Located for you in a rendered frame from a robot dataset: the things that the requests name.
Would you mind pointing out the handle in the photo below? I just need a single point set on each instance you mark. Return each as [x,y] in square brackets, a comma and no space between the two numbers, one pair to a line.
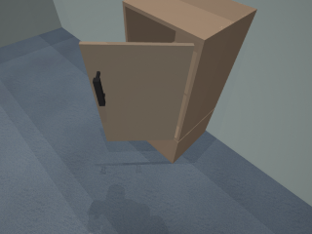
[98,89]

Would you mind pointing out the cupboard door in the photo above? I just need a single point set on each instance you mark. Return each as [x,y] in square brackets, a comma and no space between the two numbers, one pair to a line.
[143,83]

